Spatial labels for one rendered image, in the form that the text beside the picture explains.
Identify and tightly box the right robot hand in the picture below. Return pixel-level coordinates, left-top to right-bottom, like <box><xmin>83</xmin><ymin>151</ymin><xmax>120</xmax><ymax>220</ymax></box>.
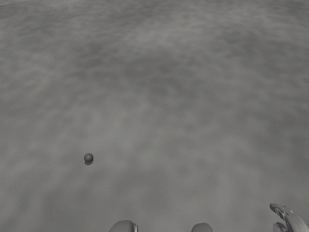
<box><xmin>269</xmin><ymin>203</ymin><xmax>309</xmax><ymax>232</ymax></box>

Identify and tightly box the ball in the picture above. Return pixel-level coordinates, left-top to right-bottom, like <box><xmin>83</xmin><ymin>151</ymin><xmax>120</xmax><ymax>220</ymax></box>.
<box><xmin>84</xmin><ymin>153</ymin><xmax>93</xmax><ymax>162</ymax></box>

